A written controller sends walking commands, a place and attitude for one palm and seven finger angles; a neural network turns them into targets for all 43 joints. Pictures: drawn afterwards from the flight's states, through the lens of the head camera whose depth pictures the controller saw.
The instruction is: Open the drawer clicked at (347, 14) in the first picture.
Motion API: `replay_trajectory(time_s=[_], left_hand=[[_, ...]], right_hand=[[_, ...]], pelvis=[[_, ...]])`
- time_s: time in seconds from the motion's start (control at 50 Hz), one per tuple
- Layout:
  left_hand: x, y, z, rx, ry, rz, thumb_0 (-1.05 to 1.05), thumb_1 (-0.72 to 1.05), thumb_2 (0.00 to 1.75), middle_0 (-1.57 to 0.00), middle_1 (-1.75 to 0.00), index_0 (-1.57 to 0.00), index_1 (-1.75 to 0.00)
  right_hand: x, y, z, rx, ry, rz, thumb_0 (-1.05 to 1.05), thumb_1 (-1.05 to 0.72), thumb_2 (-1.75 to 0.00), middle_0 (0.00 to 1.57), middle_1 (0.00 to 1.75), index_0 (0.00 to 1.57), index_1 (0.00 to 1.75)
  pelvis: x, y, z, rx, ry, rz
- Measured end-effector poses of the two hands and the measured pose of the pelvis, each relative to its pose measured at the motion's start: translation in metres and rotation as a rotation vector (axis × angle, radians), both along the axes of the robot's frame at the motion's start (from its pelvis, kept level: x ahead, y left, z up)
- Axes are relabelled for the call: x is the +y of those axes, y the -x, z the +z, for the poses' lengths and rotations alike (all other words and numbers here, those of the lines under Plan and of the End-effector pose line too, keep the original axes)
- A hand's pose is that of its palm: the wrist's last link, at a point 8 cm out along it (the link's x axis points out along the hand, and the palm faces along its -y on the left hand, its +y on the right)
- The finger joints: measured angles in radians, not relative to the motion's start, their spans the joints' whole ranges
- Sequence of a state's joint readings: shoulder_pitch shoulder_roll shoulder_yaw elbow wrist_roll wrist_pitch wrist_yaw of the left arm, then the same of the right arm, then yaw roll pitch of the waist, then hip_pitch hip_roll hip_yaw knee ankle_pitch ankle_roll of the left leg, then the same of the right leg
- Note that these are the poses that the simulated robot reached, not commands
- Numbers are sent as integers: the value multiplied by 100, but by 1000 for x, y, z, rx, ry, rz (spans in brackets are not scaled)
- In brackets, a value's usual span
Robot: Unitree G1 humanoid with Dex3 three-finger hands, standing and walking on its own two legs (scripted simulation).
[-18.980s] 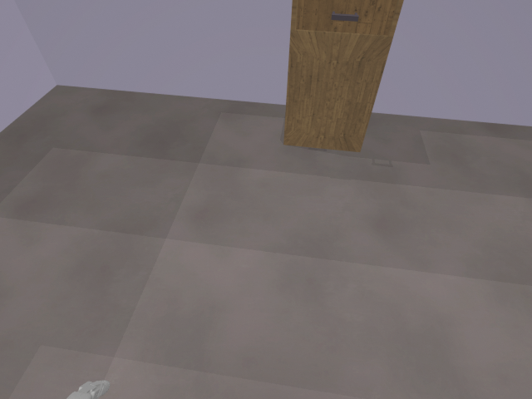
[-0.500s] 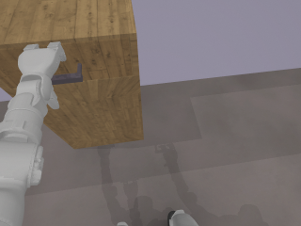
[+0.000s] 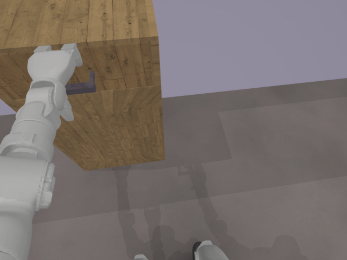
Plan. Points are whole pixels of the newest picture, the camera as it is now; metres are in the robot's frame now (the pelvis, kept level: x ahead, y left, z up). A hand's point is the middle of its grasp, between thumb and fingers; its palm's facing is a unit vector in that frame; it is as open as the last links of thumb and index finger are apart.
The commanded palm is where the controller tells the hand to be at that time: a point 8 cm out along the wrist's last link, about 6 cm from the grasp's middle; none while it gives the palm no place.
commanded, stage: re-aim the fingers above the handle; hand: left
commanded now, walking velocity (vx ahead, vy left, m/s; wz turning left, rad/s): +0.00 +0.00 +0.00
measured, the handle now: (73, 82) +0.57 +0.23 +0.02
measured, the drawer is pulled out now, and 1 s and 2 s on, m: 0.00 0.00 0.00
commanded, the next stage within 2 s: lower the fingers behind the handle in 0.88 s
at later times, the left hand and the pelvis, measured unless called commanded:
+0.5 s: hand (61, 88) +0.51 +0.23 +0.06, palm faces -0.06 +0.01 -1.00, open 13.8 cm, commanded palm +0.50 +0.22 +0.12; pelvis +0.00 -0.01 +0.00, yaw +0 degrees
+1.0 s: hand (62, 87) +0.51 +0.23 +0.06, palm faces -0.09 +0.01 -1.00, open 13.8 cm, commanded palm +0.50 +0.23 +0.11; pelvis +0.00 +0.00 +0.00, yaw +0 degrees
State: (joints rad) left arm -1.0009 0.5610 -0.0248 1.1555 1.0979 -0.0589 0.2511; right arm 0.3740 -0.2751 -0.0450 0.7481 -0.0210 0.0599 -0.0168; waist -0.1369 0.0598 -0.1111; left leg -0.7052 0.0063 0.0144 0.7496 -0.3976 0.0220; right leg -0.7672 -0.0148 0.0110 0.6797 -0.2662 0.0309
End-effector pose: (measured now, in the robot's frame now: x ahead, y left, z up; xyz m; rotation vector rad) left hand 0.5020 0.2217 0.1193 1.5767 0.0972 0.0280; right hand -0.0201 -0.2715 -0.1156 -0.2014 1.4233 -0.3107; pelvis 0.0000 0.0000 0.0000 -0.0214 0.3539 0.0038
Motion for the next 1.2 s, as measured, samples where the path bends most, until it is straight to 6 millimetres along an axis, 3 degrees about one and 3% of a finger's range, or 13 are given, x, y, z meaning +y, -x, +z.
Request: replay_trajectory(time_s=[0.58,0.84,1.2], left_hand=[[1,11,1,-7,-4,-12,0,-49,30,-32,-120,-32,-120],[2,2,7,2,-7,38,0,-49,30,-32,-120,-32,-121],[1,4,-15,-7,3,-17,0,-49,30,-32,-120,-31,-120]], right_hand=[[-15,-30,2,-56,18,37,1,-90,-90,21,30,20,30],[-6,-17,-1,-38,-4,5,1,-90,-90,21,30,20,30],[-2,-4,-3,8,1,11,1,-90,-90,21,30,20,30]], pelvis=[[-8,-3,3,-18,-6,7],[-5,-3,3,-14,-6,-10],[0,-1,-3,14,-1,0]])
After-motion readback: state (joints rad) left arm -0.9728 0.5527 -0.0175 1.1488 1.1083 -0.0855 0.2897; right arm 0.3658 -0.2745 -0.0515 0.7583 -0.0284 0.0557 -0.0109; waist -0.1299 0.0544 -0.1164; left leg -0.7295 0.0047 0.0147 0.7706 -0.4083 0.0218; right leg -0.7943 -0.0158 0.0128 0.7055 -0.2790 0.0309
